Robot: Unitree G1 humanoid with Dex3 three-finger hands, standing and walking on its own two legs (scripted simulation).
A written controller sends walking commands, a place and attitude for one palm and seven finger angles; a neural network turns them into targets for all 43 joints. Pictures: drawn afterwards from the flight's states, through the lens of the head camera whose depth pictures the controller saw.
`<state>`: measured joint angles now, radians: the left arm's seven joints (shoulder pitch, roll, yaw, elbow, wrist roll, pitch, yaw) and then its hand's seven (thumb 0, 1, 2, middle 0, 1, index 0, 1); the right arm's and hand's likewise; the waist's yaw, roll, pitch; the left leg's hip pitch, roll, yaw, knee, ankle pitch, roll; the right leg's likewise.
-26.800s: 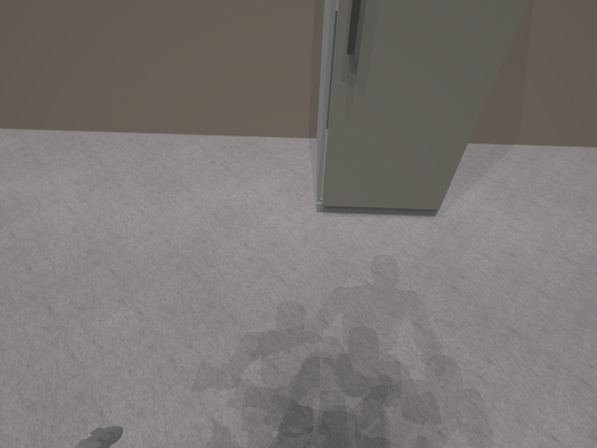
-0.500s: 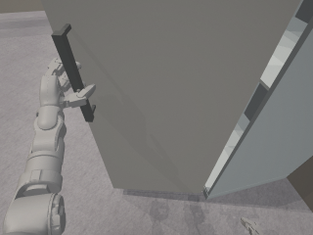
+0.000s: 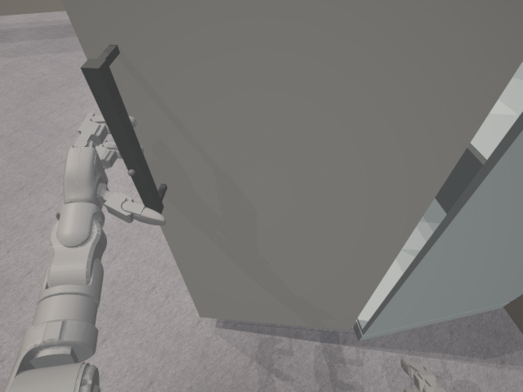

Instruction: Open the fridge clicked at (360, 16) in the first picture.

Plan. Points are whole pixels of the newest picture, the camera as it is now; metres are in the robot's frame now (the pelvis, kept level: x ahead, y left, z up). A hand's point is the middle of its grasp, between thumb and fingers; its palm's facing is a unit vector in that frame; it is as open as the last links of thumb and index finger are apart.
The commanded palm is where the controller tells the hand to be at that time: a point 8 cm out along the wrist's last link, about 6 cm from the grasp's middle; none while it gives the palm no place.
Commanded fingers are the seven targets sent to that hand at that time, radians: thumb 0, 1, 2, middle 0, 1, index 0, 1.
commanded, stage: slip the hand off the handle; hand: left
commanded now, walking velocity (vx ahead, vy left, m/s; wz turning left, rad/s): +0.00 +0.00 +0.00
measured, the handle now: (137, 144) +0.42 +0.21 +0.16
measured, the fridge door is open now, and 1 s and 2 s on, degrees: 73 73 73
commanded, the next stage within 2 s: draw the hand back to the body in 1.24 s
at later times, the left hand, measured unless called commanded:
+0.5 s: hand (79, 180) +0.37 +0.29 +0.14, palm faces +0.23 -0.95 -0.19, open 14.7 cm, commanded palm +0.33 +0.33 +0.14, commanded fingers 0.00 -0.55 0.20 -0.25 -1.15 -0.25 -1.15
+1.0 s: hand (46, 224) +0.29 +0.30 +0.14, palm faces +0.22 -0.95 -0.20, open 14.7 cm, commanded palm +0.25 +0.34 +0.14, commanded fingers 0.00 -0.55 0.20 -0.25 -1.15 -0.25 -1.15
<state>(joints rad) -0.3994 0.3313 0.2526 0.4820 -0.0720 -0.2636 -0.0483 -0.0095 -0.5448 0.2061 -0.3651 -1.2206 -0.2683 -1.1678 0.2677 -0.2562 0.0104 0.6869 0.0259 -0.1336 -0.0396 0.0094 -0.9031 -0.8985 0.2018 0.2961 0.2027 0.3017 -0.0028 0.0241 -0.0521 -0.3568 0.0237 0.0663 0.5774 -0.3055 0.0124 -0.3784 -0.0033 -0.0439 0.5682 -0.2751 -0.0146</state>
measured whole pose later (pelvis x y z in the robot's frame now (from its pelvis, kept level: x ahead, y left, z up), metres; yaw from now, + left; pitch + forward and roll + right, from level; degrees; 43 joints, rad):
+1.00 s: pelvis -0.01 +0.02 -0.01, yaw +1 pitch +5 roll -1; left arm -0.13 0.41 0.40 0.27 -0.20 -0.26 -0.26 -0.01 -0.55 0.20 -0.25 -1.15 -0.25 -1.15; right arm 0.28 -0.26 0.03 0.63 0.03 -0.14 -0.07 0.01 -0.90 -0.90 0.20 0.30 0.20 0.30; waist 0.04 0.03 -0.08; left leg -0.42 0.02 0.05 0.69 -0.35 0.03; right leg -0.41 -0.02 -0.06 0.63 -0.30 0.00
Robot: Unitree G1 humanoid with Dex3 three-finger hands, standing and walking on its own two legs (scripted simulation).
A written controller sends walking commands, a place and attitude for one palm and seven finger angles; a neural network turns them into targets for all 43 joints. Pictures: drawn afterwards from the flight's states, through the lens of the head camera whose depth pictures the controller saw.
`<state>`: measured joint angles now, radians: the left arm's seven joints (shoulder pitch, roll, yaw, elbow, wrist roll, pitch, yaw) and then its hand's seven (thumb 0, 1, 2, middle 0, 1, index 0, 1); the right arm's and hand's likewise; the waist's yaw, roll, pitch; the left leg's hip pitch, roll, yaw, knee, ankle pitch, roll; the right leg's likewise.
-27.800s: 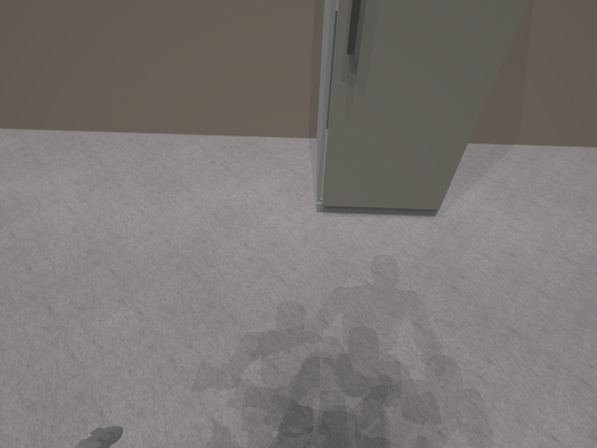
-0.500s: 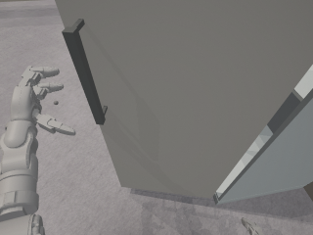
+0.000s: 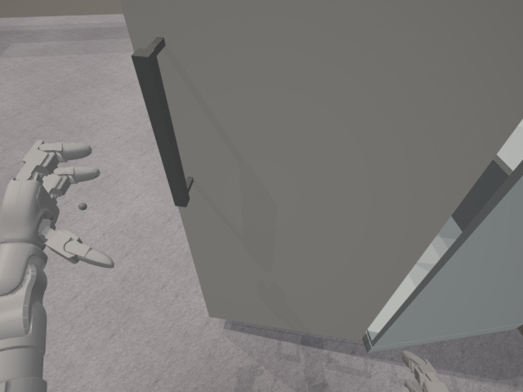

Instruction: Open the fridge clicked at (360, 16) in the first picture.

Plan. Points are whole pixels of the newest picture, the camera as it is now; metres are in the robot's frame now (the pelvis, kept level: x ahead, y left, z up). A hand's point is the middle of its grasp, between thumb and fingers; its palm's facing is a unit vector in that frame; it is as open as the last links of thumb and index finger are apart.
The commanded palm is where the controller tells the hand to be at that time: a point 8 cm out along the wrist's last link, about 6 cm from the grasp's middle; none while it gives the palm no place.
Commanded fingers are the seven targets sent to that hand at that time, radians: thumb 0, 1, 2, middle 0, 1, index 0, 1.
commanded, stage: slip the hand off the handle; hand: left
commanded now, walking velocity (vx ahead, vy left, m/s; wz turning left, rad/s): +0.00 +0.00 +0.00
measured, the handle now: (171, 134) +0.44 +0.19 +0.17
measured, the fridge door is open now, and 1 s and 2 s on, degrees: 73 73 73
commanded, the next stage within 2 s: draw the hand back to the body in 0.24 s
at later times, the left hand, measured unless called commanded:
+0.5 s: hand (69, 234) +0.26 +0.27 +0.15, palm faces +0.10 -1.00 -0.01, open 14.7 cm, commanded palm +0.22 +0.31 +0.16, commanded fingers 0.00 -0.55 0.20 -0.25 -1.15 -0.25 -1.15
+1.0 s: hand (37, 251) +0.23 +0.29 +0.16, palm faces +0.41 -0.88 -0.24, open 14.0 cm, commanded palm +0.17 +0.31 +0.17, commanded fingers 0.00 -0.08 0.43 -0.23 -0.87 -0.23 -0.87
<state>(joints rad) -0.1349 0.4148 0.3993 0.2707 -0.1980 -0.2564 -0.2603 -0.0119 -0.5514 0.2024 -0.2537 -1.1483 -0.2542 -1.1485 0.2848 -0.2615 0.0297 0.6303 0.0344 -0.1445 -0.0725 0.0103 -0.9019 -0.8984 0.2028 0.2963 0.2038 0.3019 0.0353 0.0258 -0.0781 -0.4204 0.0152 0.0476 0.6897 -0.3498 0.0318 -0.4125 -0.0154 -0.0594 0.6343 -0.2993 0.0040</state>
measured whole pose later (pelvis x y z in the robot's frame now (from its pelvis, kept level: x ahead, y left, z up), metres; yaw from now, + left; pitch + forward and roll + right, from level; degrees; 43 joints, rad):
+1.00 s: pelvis +0.00 -0.01 +0.01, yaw +2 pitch -2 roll -1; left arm 0.17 0.39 0.41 -0.14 -0.19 0.02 -0.08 -0.01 -0.39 0.28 -0.25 -1.05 -0.25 -1.05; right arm 0.21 -0.26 0.06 0.64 0.02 -0.26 -0.09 0.01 -0.90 -0.90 0.20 0.30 0.20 0.30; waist 0.07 0.04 -0.02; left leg -0.24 0.01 0.02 0.56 -0.30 0.02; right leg -0.22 -0.01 -0.09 0.50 -0.25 -0.01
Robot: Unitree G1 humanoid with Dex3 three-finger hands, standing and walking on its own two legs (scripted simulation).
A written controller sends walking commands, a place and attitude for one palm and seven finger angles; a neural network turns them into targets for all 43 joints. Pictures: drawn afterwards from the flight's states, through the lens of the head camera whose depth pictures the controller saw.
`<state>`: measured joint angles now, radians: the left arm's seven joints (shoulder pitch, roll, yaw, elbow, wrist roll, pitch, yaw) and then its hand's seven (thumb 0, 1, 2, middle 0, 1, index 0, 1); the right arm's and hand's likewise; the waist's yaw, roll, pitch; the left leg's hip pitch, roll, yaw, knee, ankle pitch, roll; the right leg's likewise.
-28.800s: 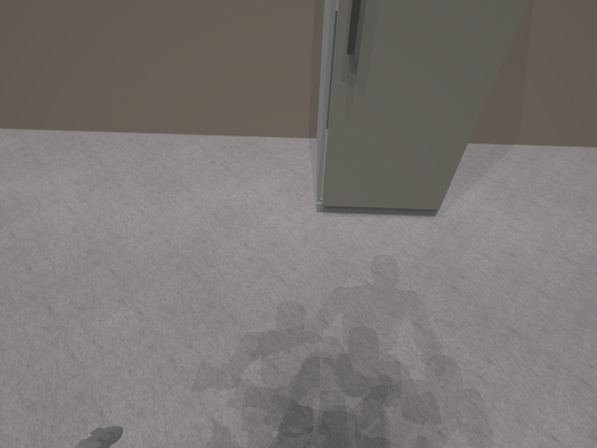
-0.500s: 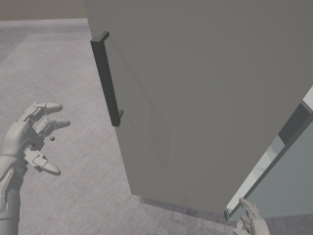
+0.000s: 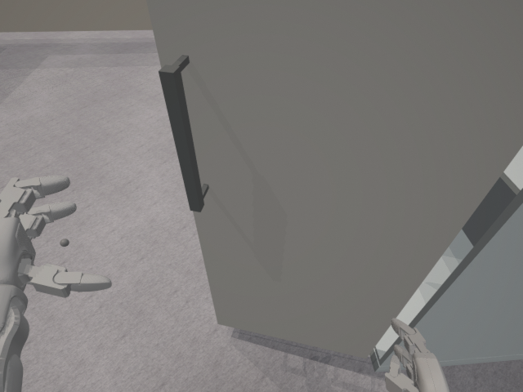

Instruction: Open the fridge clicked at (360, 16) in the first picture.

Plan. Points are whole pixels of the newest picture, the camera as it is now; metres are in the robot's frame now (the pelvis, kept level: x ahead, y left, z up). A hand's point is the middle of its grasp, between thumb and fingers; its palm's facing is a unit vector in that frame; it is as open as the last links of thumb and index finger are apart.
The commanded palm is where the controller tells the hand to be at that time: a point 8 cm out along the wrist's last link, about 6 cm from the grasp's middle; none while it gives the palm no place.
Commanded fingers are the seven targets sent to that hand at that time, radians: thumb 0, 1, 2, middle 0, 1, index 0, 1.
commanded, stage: draw the hand back to the body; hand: left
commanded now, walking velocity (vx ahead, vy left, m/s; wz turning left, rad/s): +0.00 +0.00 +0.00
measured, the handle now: (190, 143) +0.45 +0.19 +0.16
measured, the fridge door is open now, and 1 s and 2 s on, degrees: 73 73 73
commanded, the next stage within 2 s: step back with the hand held close in 0.94 s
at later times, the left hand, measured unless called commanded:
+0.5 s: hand (68, 243) +0.23 +0.28 +0.16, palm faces +0.44 -0.81 -0.39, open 9.4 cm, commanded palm +0.18 +0.31 +0.18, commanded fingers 0.00 0.83 0.87 -0.20 -0.34 -0.20 -0.34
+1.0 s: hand (65, 253) +0.21 +0.27 +0.16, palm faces +0.46 -0.80 -0.38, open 7.4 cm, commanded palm +0.16 +0.30 +0.18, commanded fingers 0.00 0.90 0.90 -0.20 -0.30 -0.20 -0.30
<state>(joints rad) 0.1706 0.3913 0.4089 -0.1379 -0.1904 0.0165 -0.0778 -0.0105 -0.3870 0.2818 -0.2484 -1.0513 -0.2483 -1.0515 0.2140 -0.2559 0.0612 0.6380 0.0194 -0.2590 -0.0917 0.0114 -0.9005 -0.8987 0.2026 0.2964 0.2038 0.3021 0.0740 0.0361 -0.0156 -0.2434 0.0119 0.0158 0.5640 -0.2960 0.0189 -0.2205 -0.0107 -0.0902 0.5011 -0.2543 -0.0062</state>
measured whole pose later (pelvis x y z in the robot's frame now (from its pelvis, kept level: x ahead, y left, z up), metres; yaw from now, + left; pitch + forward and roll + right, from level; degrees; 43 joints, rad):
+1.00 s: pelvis +0.02 +0.00 +0.01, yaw -1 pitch -5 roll +0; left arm 0.42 0.35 0.35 -0.35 -0.06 -0.05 0.10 0.02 0.89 0.90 -0.21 -0.30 -0.21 -0.30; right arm 0.21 -0.22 0.03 0.67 -0.01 -0.12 -0.08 0.01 -0.90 -0.90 0.20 0.30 0.20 0.30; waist 0.09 0.05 0.01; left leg -0.07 0.00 0.04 0.41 -0.26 0.02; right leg -0.07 -0.01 -0.06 0.38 -0.23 0.00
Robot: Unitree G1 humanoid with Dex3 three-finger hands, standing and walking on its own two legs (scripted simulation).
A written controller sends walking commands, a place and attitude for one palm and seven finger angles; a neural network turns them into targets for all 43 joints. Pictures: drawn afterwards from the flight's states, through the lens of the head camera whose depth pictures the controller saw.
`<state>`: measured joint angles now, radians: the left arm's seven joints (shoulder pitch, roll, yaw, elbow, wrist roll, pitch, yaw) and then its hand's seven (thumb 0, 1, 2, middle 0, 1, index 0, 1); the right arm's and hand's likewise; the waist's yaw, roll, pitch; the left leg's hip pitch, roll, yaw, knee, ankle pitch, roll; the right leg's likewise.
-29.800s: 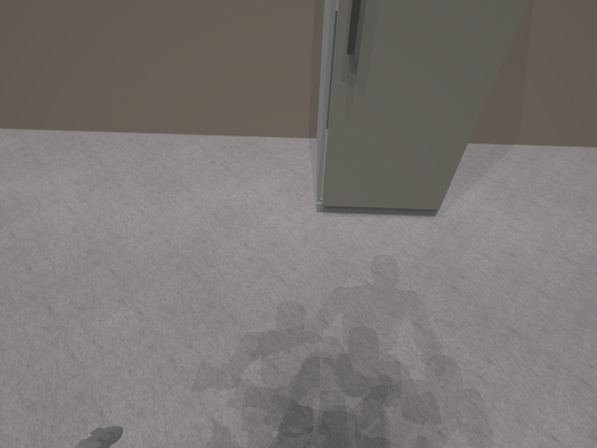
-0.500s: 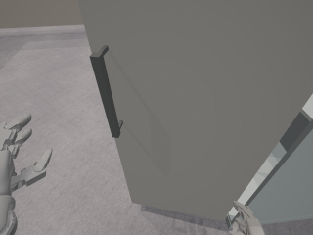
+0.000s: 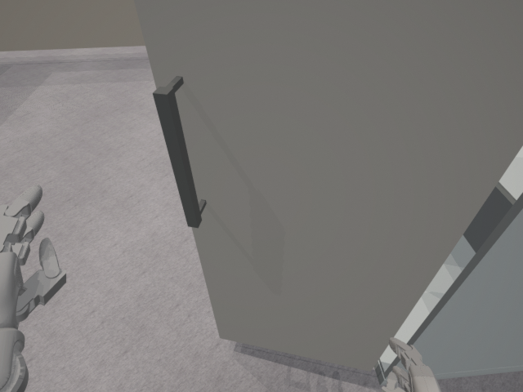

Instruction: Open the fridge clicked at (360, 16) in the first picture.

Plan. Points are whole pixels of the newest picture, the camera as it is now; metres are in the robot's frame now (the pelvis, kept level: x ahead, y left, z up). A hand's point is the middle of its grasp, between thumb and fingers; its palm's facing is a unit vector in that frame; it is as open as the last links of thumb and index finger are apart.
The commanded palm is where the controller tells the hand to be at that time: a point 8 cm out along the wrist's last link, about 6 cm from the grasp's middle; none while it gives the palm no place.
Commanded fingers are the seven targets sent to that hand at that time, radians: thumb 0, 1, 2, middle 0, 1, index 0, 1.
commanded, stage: step back with the hand held close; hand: left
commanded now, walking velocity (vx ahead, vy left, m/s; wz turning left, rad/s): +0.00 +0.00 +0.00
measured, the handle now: (186, 161) +0.42 +0.20 +0.15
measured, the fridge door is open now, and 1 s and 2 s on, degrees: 73 73 73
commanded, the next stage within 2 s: stop stepping back and stand still in 1.34 s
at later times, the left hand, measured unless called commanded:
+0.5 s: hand (24, 299) +0.15 +0.29 +0.16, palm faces +0.38 -0.77 -0.51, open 7.4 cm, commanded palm +0.09 +0.33 +0.17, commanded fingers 0.00 0.90 0.90 -0.20 -0.30 -0.20 -0.30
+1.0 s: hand out of the picture +0.06 +0.31 +0.17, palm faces +0.53 -0.70 -0.48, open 7.4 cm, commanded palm +0.00 +0.33 +0.17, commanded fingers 0.00 0.90 0.90 -0.20 -0.30 -0.20 -0.30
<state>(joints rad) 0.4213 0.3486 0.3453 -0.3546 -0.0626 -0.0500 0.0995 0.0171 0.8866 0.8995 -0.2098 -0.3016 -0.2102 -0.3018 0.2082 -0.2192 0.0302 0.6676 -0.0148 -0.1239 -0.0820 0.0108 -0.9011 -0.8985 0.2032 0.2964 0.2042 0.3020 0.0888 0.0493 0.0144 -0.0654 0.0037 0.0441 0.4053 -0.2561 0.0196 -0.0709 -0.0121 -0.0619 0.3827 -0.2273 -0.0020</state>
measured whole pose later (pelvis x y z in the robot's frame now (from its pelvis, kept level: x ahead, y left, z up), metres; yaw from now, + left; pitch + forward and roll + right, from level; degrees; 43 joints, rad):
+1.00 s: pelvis -0.12 +0.02 -0.02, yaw +3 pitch +1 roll -3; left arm 0.48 0.42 0.50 -0.50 0.00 -0.30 0.13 0.01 0.89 0.90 -0.21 -0.30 -0.21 -0.30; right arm 0.23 -0.21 0.00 0.60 -0.01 -0.13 -0.06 0.01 -0.90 -0.90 0.20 0.30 0.21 0.30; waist 0.02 0.01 0.01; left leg -0.52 0.01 0.03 0.68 -0.25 0.04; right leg -0.31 0.06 0.05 0.61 -0.35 0.02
